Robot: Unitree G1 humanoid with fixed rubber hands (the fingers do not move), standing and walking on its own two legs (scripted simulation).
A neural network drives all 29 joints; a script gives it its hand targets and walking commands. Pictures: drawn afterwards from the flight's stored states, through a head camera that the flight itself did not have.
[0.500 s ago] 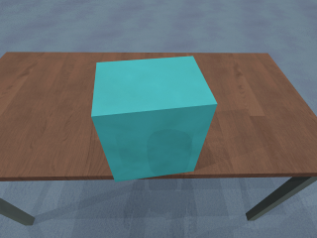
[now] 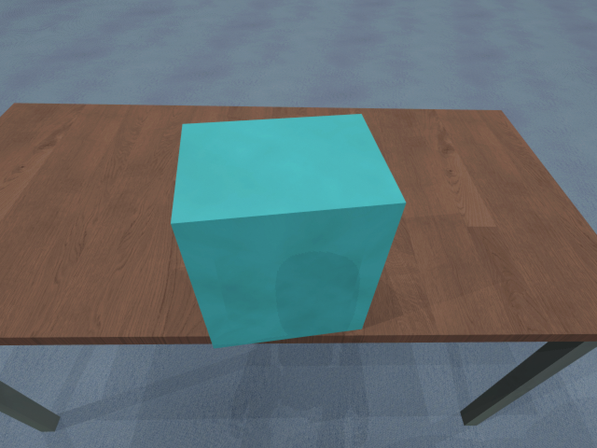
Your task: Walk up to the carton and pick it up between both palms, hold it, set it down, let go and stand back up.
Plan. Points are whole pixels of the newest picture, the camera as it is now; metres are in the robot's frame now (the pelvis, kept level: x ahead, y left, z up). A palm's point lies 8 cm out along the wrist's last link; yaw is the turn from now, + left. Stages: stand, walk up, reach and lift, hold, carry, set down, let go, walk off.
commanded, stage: stand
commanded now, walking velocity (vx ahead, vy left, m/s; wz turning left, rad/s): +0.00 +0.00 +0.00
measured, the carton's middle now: (282, 238) +0.38 +0.03 +0.08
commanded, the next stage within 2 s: walk up in 1.88 s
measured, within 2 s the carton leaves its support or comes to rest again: neither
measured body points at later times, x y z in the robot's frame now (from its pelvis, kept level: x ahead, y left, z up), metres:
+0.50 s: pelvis +0.01 +0.00 +0.00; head +0.02 -0.01 +0.45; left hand -0.01 +0.21 -0.16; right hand -0.02 -0.20 -0.17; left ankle -0.01 +0.14 -0.74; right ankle -0.01 -0.10 -0.74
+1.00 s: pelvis +0.00 -0.01 +0.00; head +0.02 -0.01 +0.45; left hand -0.03 +0.20 -0.16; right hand -0.04 -0.21 -0.17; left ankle -0.01 +0.14 -0.74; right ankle -0.01 -0.10 -0.74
